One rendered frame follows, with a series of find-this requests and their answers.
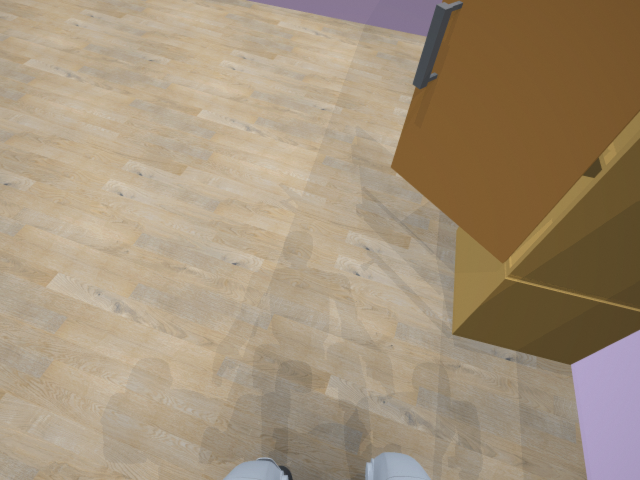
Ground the handle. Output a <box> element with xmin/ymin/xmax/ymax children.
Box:
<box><xmin>413</xmin><ymin>1</ymin><xmax>463</xmax><ymax>89</ymax></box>

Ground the left robot thigh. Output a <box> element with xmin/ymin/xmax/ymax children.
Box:
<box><xmin>223</xmin><ymin>460</ymin><xmax>288</xmax><ymax>480</ymax></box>

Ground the left robot shin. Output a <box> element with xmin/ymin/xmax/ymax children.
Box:
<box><xmin>257</xmin><ymin>457</ymin><xmax>282</xmax><ymax>471</ymax></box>

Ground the cupboard door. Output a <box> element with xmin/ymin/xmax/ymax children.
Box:
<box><xmin>391</xmin><ymin>0</ymin><xmax>640</xmax><ymax>264</ymax></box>

